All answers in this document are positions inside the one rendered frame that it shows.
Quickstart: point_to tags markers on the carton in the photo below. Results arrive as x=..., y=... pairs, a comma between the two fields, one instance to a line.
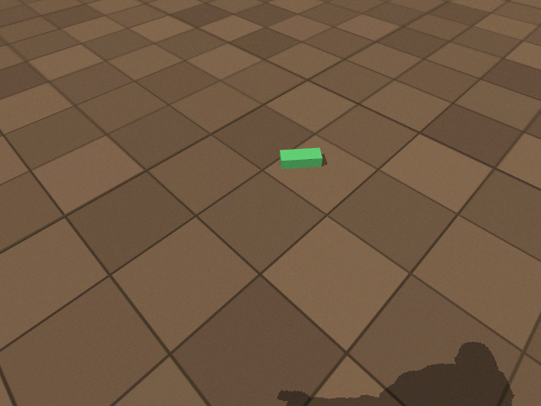
x=298, y=158

